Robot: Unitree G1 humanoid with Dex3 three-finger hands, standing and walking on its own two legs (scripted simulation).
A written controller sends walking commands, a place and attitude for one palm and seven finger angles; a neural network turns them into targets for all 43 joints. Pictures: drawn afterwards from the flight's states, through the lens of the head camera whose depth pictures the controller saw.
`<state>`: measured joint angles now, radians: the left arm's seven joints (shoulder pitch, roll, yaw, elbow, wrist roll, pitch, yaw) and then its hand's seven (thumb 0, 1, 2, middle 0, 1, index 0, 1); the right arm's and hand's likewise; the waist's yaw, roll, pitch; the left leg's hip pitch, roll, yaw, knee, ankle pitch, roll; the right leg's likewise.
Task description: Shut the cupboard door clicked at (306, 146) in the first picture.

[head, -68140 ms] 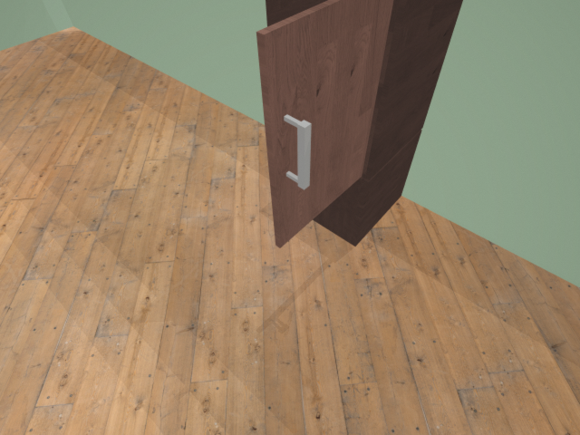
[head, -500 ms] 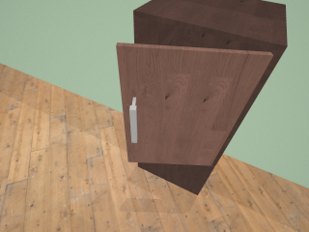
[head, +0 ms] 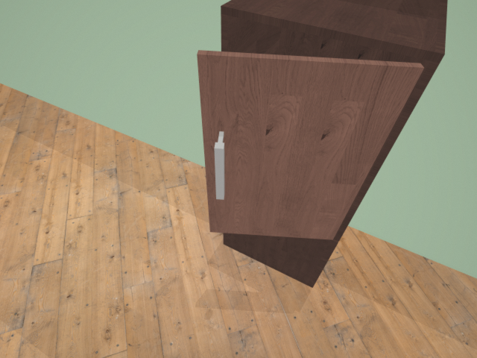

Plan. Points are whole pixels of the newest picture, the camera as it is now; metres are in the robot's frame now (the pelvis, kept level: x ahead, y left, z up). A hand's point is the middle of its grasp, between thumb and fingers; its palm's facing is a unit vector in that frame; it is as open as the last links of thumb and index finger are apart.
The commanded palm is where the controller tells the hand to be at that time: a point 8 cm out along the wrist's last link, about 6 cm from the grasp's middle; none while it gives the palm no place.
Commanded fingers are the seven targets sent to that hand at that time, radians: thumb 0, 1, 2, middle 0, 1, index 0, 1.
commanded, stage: come to a stop and stand still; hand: left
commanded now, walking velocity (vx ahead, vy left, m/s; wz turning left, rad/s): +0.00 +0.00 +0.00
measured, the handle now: (220, 167) +0.53 +0.08 -0.01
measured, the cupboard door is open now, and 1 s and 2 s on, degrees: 24 24 24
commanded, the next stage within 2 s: look again from close up in 0.46 s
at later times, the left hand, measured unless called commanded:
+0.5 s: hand out of the picture -0.04 +0.19 -0.18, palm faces +0.00 -0.98 -0.19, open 7.3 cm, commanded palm none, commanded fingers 0.00 0.90 0.90 -0.20 -0.30 -0.20 -0.30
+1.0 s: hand out of the picture +0.02 +0.21 -0.16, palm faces +0.02 -0.95 -0.30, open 7.3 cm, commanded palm none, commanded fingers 0.00 0.90 0.90 -0.20 -0.30 -0.20 -0.30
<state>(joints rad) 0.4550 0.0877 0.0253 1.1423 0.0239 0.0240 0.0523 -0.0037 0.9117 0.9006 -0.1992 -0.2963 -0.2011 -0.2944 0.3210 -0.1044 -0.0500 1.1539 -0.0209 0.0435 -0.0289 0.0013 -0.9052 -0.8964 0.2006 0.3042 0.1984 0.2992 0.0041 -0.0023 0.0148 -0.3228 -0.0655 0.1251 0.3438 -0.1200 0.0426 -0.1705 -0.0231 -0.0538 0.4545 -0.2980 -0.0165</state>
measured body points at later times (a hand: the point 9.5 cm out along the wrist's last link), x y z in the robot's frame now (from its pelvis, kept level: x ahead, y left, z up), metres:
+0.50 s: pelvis -0.02 +0.02 +0.00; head +0.00 +0.03 +0.45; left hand -0.03 +0.24 -0.16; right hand -0.05 -0.19 -0.16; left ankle +0.03 +0.08 -0.74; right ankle -0.07 -0.12 -0.74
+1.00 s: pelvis -0.04 -0.02 +0.00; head -0.06 -0.01 +0.45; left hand +0.02 +0.26 -0.14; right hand +0.07 -0.30 -0.12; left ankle +0.03 +0.08 -0.74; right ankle -0.07 -0.12 -0.74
